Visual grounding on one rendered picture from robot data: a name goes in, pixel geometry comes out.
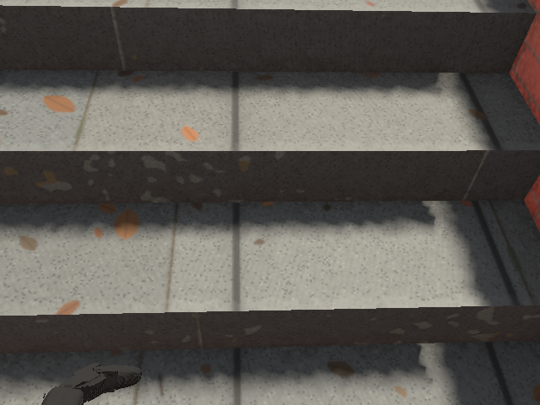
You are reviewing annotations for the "robot left hand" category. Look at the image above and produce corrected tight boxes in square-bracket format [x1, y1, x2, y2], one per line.
[41, 363, 142, 405]

